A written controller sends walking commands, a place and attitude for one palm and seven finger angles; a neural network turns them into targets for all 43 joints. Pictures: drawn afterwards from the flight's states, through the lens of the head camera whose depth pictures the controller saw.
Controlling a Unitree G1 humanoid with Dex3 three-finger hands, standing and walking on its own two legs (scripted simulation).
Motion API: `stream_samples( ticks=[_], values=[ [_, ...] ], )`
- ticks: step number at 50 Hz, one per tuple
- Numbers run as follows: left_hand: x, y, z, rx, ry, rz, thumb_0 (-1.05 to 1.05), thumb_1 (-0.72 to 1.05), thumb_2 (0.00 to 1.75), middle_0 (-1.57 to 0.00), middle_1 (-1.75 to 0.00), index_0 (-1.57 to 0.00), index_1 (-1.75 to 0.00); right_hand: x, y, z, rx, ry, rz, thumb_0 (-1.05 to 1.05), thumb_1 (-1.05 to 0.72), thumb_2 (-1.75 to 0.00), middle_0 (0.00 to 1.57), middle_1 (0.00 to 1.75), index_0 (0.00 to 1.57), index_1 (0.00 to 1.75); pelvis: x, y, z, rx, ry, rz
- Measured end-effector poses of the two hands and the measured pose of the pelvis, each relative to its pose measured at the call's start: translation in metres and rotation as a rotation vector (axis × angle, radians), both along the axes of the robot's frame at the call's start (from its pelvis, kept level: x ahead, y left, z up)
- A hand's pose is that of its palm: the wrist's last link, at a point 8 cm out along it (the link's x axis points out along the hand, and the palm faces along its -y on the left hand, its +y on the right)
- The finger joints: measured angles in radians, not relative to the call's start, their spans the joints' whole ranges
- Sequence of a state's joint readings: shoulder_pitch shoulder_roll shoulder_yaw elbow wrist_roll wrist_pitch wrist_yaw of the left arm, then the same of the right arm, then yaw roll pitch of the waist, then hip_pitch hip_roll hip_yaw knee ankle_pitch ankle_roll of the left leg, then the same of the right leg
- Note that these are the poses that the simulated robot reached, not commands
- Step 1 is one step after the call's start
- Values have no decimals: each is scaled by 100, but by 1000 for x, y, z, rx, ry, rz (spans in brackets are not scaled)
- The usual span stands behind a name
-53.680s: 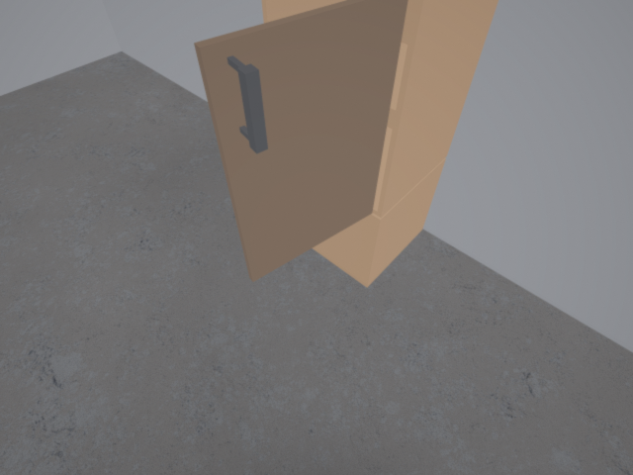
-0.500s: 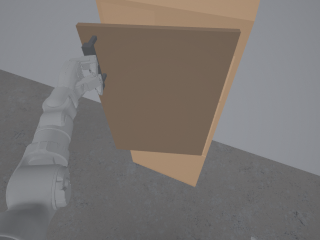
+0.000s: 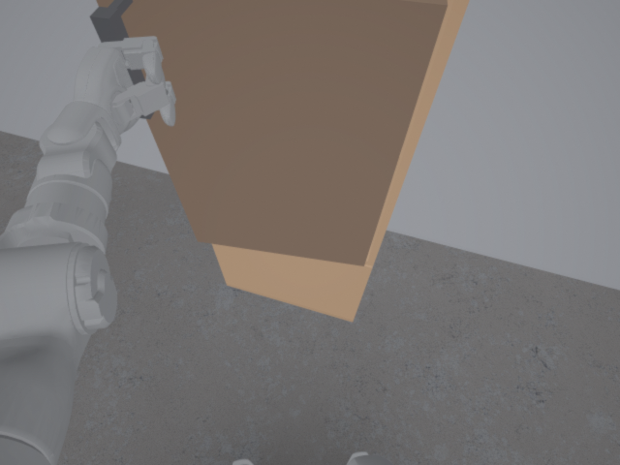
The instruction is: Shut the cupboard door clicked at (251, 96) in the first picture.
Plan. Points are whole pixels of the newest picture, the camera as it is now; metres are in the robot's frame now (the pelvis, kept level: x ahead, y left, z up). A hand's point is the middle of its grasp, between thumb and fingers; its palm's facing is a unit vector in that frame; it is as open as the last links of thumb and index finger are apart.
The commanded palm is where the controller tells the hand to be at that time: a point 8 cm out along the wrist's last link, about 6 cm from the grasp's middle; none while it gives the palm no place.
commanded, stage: push the door shut along its arc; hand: left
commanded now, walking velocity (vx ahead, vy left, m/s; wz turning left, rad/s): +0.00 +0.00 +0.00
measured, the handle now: (134, 59) +0.60 +0.17 +0.18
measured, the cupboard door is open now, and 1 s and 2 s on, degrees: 8 1 0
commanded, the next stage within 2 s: pull the fist back off the door in 0.86 s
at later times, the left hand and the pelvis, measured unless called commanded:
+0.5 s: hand (216, 60) +0.57 +0.07 +0.19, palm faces -0.32 -0.95 +0.02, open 3.1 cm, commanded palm +0.58 +0.12 +0.18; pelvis +0.02 -0.01 -0.01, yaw -1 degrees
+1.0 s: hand (221, 53) +0.59 +0.06 +0.19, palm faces -0.36 -0.93 +0.04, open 3.3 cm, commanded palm +0.62 +0.09 +0.18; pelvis +0.02 -0.01 -0.01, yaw +0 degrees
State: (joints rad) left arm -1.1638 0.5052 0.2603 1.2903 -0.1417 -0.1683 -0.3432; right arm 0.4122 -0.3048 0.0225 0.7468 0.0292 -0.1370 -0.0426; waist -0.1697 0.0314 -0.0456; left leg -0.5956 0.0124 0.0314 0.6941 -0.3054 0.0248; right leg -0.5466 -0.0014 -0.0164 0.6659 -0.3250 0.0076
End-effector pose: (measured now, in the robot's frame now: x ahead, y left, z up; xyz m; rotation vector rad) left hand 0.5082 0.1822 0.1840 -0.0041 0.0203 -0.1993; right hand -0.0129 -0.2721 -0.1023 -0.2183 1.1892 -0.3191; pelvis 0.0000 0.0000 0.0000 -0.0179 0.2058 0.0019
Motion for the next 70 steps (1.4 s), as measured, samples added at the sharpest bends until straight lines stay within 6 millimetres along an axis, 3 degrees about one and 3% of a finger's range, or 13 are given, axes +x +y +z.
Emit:
stream_samples(
  ticks=[23,30,50,54,59,70],
  values=[
    [60,-57,3,-4,25,-127,2,90,90,-130,-150,-130,-150,-23,-3,-3,-4,137,-76,1,-90,-90,21,30,20,30,15,-6,-8,-2,94,-13],
    [71,-59,3,13,25,-139,1,87,90,-130,-150,-130,-150,-36,-3,-2,-3,194,-102,1,-90,-90,21,30,20,30,18,-10,-9,-2,114,-16],
    [77,-66,4,-27,24,-172,4,92,96,-130,-150,-130,-150,-40,-13,1,-51,229,-90,1,-90,-90,21,30,20,30,16,-10,-13,-15,140,4],
    [76,-68,0,-106,65,62,2,79,94,-130,-150,-130,-150,-36,-3,-1,2,222,-30,1,-90,-90,20,30,20,30,14,-8,-14,-24,152,15],
    [67,-70,3,-2,24,295,2,68,92,-130,-150,-130,-150,-35,15,-7,81,205,26,0,-90,-90,20,30,20,30,7,-8,-16,-27,163,28],
    [62,-85,2,1,26,223,1,87,92,-130,-150,-130,-150,-72,36,-3,135,238,-63,0,-90,-90,20,30,20,30,4,-3,-10,-15,138,-5]
  ],
)
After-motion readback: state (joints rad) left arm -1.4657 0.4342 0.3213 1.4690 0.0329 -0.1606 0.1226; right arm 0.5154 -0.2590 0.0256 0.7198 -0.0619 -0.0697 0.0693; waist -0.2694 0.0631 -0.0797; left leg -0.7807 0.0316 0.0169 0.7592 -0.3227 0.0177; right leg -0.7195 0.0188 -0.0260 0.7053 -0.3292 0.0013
